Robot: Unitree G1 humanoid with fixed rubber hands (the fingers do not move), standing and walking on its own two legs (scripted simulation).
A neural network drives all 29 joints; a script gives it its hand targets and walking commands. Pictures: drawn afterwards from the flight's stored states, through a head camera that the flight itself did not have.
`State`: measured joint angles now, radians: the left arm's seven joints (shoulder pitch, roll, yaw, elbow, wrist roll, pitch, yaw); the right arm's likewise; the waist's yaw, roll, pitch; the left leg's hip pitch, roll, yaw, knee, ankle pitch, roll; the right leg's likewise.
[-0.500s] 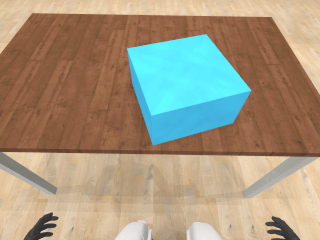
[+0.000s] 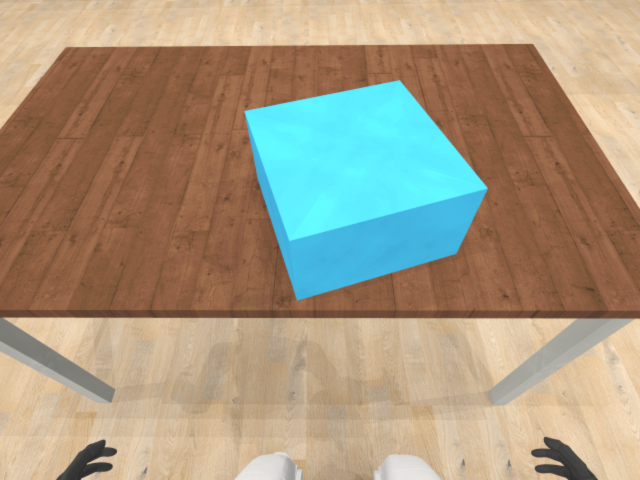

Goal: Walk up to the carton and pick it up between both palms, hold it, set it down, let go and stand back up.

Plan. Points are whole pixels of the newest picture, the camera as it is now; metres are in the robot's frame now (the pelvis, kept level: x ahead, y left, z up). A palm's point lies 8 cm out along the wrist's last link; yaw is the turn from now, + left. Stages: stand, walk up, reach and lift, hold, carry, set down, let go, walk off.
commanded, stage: walk up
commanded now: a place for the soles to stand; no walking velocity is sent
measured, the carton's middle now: (351, 183) +0.53 -0.05 +0.02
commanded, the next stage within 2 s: reach and lift in 0.30 s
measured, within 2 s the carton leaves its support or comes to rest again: neither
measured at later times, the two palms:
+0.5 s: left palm out of the picture +0.12 +0.28 -0.08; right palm out of the picture +0.11 -0.32 -0.08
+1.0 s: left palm (109, 473) +0.14 +0.26 -0.05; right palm (600, 458) +0.13 -0.31 -0.04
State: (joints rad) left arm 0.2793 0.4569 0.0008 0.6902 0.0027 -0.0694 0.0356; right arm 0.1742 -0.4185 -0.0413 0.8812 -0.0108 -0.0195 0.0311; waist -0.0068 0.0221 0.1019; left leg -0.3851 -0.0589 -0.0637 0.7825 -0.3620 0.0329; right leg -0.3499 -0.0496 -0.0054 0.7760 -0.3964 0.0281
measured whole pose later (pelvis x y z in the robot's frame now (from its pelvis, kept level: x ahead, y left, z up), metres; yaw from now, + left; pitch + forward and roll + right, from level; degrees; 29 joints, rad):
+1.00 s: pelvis +0.00 +0.00 +0.02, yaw -1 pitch +0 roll -1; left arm 0.28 0.24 0.04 0.43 0.00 0.23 0.14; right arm 0.18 -0.40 -0.14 0.74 0.01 -0.09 0.17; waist -0.01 0.02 0.00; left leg -0.32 -0.03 -0.06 0.58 -0.26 0.01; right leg -0.27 -0.02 0.00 0.52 -0.25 0.03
